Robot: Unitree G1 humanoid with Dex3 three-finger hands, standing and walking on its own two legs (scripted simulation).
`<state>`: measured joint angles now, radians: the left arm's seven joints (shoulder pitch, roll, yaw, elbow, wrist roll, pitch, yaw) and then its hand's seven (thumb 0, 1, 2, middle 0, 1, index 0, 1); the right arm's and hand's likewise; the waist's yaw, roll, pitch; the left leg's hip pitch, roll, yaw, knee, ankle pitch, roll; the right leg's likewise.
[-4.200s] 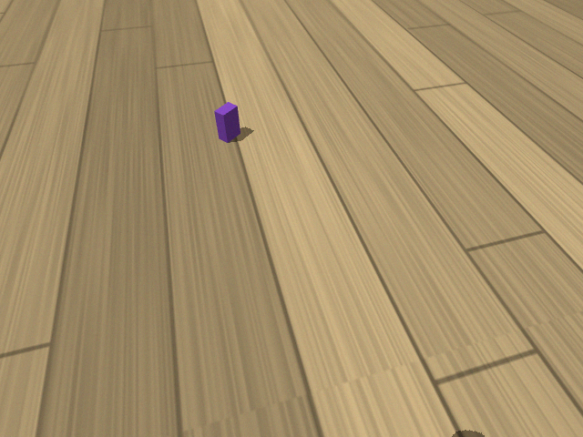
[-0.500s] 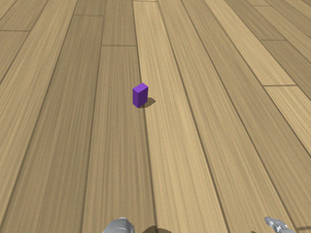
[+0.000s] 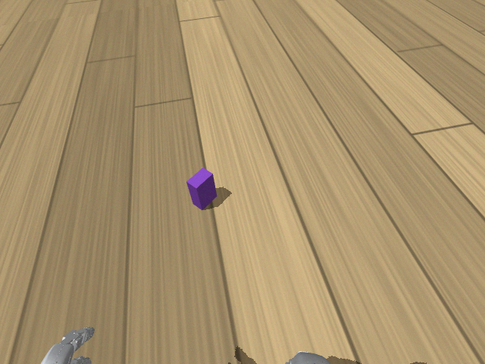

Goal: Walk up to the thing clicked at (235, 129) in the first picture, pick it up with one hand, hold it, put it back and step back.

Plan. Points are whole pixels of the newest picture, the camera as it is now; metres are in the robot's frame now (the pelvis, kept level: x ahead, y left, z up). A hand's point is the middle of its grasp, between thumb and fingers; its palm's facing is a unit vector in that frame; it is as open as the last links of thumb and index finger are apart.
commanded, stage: walk up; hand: left
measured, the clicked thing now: (202, 189) +0.95 +0.25 -0.67
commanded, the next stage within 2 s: none
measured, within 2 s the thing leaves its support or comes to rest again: neither
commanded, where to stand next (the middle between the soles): +0.60 +0.03 m, yaw +2 degrees
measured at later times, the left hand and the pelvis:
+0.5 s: hand (100, 320) +0.22 +0.31 -0.15, palm faces -0.02 -0.94 -0.33, open 7.4 cm; pelvis +0.19 +0.03 +0.01, yaw +1 degrees
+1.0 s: hand (139, 222) +0.42 +0.26 -0.10, palm faces +0.01 -0.91 -0.41, open 7.4 cm; pelvis +0.36 -0.02 +0.01, yaw +1 degrees
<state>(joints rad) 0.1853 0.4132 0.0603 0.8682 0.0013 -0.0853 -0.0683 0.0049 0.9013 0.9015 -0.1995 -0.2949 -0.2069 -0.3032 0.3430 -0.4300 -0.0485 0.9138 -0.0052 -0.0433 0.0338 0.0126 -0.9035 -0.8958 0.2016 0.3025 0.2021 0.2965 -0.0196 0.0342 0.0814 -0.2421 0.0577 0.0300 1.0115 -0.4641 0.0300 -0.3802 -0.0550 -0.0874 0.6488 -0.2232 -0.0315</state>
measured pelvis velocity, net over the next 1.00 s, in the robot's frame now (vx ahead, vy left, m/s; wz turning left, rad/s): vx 0.36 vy -0.02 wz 0.02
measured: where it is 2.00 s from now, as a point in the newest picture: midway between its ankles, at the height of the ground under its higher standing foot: (252, 267)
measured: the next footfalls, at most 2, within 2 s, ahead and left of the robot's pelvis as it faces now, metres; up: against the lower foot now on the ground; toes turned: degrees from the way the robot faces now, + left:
left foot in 0.34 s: +0.29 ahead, +0.15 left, +0.00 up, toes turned +8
right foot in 0.78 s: +0.44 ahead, -0.13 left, +0.00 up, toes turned -5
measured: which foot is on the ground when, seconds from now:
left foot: up 0.00-0.32, down 0.34-0.80, up 0.82-1.00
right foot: down 0.00-0.36, up 0.38-0.76, down 0.78-1.00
